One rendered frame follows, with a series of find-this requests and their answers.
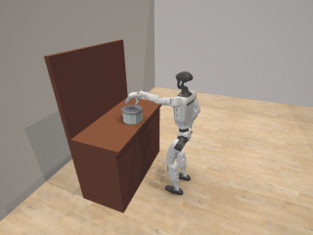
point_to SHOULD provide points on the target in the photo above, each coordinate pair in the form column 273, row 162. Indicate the left robot forearm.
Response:
column 146, row 95

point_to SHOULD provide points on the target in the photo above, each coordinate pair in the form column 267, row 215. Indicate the lid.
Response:
column 138, row 109

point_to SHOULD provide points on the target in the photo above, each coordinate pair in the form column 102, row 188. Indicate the right robot forearm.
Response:
column 193, row 118

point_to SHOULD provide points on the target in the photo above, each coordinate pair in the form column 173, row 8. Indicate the left robot hand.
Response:
column 131, row 96

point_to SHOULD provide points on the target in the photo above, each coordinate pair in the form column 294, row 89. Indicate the robot left foot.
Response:
column 171, row 190

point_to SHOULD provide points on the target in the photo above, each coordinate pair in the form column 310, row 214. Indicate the left robot upper arm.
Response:
column 172, row 102

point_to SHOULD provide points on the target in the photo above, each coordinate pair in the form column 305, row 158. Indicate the table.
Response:
column 111, row 157

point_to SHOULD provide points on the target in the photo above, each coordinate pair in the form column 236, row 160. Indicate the robot right thigh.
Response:
column 181, row 155

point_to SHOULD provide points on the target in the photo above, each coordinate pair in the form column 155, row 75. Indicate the right robot upper arm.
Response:
column 197, row 108

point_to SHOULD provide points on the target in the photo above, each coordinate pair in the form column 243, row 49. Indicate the pot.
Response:
column 132, row 119

